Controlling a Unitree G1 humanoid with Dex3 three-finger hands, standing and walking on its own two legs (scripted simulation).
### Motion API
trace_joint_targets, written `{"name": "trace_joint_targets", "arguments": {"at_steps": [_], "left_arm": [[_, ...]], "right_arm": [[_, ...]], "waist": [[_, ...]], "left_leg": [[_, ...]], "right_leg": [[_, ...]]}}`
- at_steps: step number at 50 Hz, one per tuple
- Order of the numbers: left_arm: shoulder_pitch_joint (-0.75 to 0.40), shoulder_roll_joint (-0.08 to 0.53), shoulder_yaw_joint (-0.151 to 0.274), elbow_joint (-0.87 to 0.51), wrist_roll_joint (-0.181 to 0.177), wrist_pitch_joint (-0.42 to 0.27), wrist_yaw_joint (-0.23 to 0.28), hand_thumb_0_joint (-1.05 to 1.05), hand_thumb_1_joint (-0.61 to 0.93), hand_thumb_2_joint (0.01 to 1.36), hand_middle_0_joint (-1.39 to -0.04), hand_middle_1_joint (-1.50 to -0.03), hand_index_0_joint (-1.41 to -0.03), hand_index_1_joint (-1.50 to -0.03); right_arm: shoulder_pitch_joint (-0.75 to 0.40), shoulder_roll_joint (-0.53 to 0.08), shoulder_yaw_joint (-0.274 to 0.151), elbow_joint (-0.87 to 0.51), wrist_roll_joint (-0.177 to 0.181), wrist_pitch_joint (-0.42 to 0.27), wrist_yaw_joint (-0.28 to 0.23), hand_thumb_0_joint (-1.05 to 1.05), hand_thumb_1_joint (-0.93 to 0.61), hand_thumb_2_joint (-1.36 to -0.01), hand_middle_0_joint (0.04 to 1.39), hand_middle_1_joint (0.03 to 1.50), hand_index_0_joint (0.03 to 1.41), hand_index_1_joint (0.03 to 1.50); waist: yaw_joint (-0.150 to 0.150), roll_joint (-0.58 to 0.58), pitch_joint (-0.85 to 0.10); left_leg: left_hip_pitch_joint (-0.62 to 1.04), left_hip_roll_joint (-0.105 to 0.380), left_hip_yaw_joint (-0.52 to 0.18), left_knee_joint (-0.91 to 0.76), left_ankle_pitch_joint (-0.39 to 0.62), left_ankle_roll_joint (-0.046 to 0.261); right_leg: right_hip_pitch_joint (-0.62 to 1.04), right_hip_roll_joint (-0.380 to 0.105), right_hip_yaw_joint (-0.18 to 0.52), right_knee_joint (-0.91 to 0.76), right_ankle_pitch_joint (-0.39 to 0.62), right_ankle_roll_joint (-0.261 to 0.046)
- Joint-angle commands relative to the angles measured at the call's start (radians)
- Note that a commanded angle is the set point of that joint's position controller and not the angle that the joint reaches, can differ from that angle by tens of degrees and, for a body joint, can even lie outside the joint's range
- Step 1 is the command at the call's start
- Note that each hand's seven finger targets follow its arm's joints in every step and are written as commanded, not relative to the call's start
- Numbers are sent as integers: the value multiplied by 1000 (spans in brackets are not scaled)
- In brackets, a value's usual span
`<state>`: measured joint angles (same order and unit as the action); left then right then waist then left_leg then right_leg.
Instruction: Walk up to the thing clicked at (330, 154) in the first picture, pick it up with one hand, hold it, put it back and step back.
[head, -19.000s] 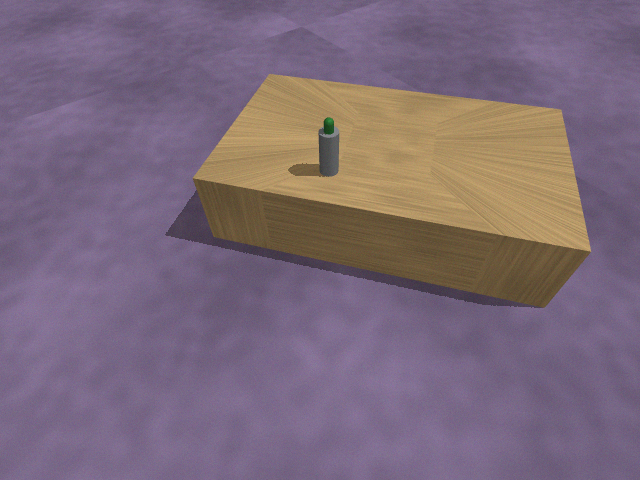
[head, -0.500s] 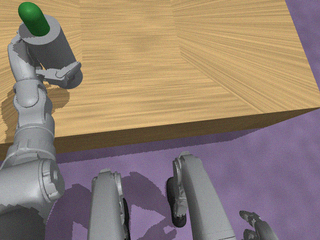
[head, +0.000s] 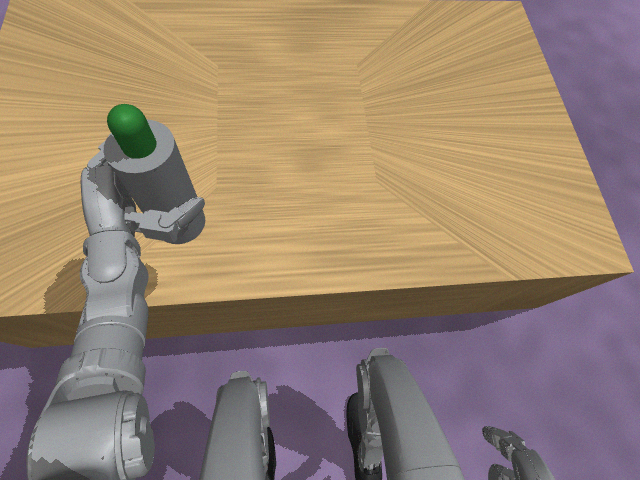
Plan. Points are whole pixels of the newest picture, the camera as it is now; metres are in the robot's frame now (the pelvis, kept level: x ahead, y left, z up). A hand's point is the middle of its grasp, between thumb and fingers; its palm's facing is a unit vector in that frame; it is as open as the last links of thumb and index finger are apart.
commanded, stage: lift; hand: left
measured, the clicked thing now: (156, 178) +0.47 +0.17 +0.03
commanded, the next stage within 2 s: hold in 1.20 s
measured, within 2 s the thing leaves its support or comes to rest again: neither
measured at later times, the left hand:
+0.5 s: hand (137, 194) +0.40 +0.16 +0.10, palm faces +0.14 -0.99 -0.05, open 10.0 cm
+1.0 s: hand (117, 173) +0.40 +0.16 +0.15, palm faces +0.14 -0.99 -0.03, open 10.0 cm
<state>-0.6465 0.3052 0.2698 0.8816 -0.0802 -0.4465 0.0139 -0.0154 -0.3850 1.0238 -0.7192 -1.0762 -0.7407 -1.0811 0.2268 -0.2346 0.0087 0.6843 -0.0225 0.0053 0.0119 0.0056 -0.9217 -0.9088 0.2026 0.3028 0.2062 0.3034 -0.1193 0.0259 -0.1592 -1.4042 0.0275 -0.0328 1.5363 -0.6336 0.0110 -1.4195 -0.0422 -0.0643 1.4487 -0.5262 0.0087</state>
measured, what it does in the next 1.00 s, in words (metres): rises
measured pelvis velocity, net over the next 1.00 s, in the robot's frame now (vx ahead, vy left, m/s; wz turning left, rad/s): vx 0.04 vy -0.01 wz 0.02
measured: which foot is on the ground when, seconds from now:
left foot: down 0.00-1.00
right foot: down 0.00-1.00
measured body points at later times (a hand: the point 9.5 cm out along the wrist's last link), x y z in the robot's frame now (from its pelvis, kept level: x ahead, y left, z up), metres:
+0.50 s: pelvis +0.02 -0.01 +0.08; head +0.11 +0.01 +0.52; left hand +0.39 +0.21 +0.10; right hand +0.13 -0.26 -0.04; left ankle +0.03 +0.11 -0.56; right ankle +0.07 -0.13 -0.56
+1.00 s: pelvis +0.04 -0.01 +0.12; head +0.11 +0.00 +0.56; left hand +0.39 +0.21 +0.15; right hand +0.15 -0.25 +0.00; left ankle +0.03 +0.11 -0.56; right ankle +0.07 -0.13 -0.56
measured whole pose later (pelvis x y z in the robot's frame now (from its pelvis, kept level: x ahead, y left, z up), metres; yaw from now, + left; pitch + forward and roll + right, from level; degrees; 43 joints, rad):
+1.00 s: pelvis +0.04 -0.01 +0.12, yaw +1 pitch +11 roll -2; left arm -0.28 0.20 0.12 0.61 -0.13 -0.39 0.02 -0.02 -0.44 1.09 -0.72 -1.11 -0.74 -1.11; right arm 0.24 -0.22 0.00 0.67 0.00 0.01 -0.02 0.01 -0.92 -0.91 0.20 0.30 0.21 0.30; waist -0.04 0.01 -0.06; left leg -0.70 0.03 -0.01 0.98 -0.49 0.00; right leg -0.72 -0.03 -0.06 0.93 -0.40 0.00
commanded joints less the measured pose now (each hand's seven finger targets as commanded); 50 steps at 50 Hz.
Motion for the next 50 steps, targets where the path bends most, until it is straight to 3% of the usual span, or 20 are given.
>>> {"name": "trace_joint_targets", "arguments": {"at_steps": [1,4,6,9,12,14,15,20,27,29,31,32,34,36,37,39,40,42,44,50], "left_arm": [[-330,158,9,-351,-26,-106,9,0,227,1295,-1245,-1402,-1267,-1398],[-294,82,-50,-353,-38,-97,6,0,177,1306,-1256,-1414,-1276,-1414],[-295,116,-24,-388,-43,-97,15,0,193,1299,-1259,-1404,-1276,-1406],[-253,84,-43,-352,-42,-93,18,0,185,1316,-1265,-1415,-1282,-1419],[-239,105,-34,-414,-40,-107,20,0,191,1304,-1274,-1417,-1293,-1418],[-173,56,-71,-383,-43,-99,12,0,176,1328,-1295,-1446,-1314,-1447],[-131,52,-55,-332,-45,-93,13,0,189,1330,-1297,-1449,-1316,-1450],[-135,56,-94,-459,-38,-99,15,0,196,1309,-1295,-1432,-1312,-1433],[-95,63,-92,-536,-43,-82,30,0,147,1296,-1265,-1411,-1279,-1416],[-20,1,-123,-452,-53,-65,26,0,136,1300,-1267,-1421,-1284,-1425],[-69,58,-78,-533,-53,-74,32,0,136,1304,-1274,-1433,-1291,-1436],[-13,13,-116,-483,-52,-64,25,0,142,1314,-1269,-1435,-1286,-1438],[-60,57,-90,-570,-54,-68,28,0,138,1310,-1285,-1444,-1303,-1447],[-5,1,-123,-503,-62,-57,17,0,144,1323,-1289,-1452,-1308,-1454],[-8,36,-87,-516,-61,-60,18,0,160,1325,-1284,-1446,-1300,-1451],[3,10,-123,-522,-64,-56,8,0,146,1323,-1281,-1454,-1301,-1456],[-55,69,-80,-610,-64,-64,12,0,145,1323,-1282,-1452,-1301,-1454],[29,-5,-124,-519,-72,-46,3,0,129,1313,-1285,-1455,-1307,-1455],[23,28,-95,-520,-66,-47,6,0,144,1315,-1279,-1453,-1300,-1452],[25,19,-109,-576,-70,-52,-4,0,167,1342,-1301,-1473,-1319,-1476]], "right_arm": [[112,-177,-65,-62,6,-28,-15,0,-910,-904,200,300,200,300],[94,-167,-62,-59,11,-32,-17,0,-906,-904,199,300,200,300],[92,-170,-65,-55,13,-35,-23,0,-908,-904,199,300,200,300],[72,-163,-65,-55,14,-38,-24,0,-904,-903,199,300,200,300],[68,-155,-63,-60,11,-37,-24,0,-909,-903,199,300,200,300],[56,-150,-61,-70,12,-39,-23,0,-911,-903,200,300,200,300],[48,-152,-63,-72,14,-39,-23,0,-911,-904,199,300,200,300],[49,-146,-59,-86,12,-38,-25,0,-917,-905,199,300,200,300],[44,-140,-56,-94,14,-38,-35,0,-920,-905,199,300,200,300],[32,-134,-50,-101,15,-41,-36,0,-918,-905,199,300,200,300],[35,-132,-53,-103,15,-38,-40,0,-921,-905,199,300,200,300],[36,-130,-50,-105,15,-36,-40,0,-917,-904,199,300,200,300],[30,-135,-53,-109,15,-35,-42,0,-917,-904,199,300,200,300],[36,-134,-52,-107,15,-35,-39,0,-911,-903,199,300,200,300],[32,-136,-56,-109,17,-34,-40,0,-916,-905,199,300,200,300],[30,-131,-52,-119,18,-33,-41,0,-915,-903,199,300,200,300],[38,-131,-54,-112,18,-32,-43,0,-917,-904,200,300,200,300],[26,-121,-48,-120,18,-33,-42,0,-910,-901,200,300,200,300],[27,-127,-56,-115,19,-32,-42,0,-913,-902,200,300,200,300],[28,-123,-52,-127,18,-30,-44,0,-916,-904,200,300,200,300]], "waist": [[21,131,-601],[11,87,-528],[25,90,-512],[25,41,-424],[46,44,-448],[43,28,-408],[42,-10,-370],[52,50,-398],[66,50,-375],[54,2,-316],[68,11,-349],[61,2,-333],[77,57,-336],[65,18,-299],[76,5,-305],[70,2,-299],[85,39,-331],[71,-4,-270],[78,1,-267],[78,23,-283]], "left_leg": [[512,-5,-53,-301,344,-12],[529,-5,-47,-345,332,-11],[556,-7,-41,-367,338,-12],[539,-11,-31,-411,270,-4],[573,-19,-20,-444,281,-3],[574,-22,-13,-465,272,0],[548,-24,-9,-474,256,5],[665,-24,-4,-523,300,-5],[739,-24,1,-583,346,-8],[723,-24,3,-590,354,-4],[740,-26,8,-601,376,-3],[748,-24,9,-609,382,-4],[803,-24,7,-631,401,-12],[796,-17,-2,-643,429,-16],[794,-18,0,-648,431,-13],[810,-19,7,-661,431,-11],[829,-20,11,-663,438,-12],[810,-20,11,-678,419,-9],[829,-17,11,-692,428,-11],[885,-18,13,-714,470,-16]], "right_leg": [[403,36,10,-206,265,-52],[452,39,12,-255,273,-48],[485,39,13,-283,275,-46],[524,41,18,-342,240,-39],[609,38,23,-377,253,-35],[637,40,24,-404,251,-33],[653,41,25,-425,243,-28],[697,42,23,-461,280,-32],[779,41,26,-514,325,-30],[799,44,23,-535,339,-25],[848,40,31,-548,367,-22],[847,41,29,-554,369,-25],[845,41,26,-558,374,-28],[841,47,13,-562,384,-32],[866,45,17,-570,391,-29],[892,45,20,-589,397,-28],[909,42,26,-591,405,-28],[915,45,21,-610,390,-26],[916,46,22,-614,393,-27],[948,46,22,-633,424,-30]]}}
